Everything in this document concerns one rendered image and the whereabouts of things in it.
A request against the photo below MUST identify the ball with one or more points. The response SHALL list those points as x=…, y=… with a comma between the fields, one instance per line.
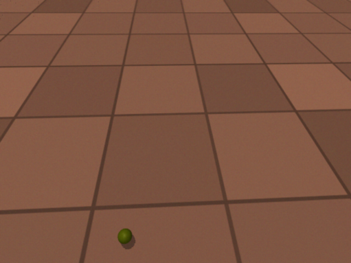
x=124, y=236

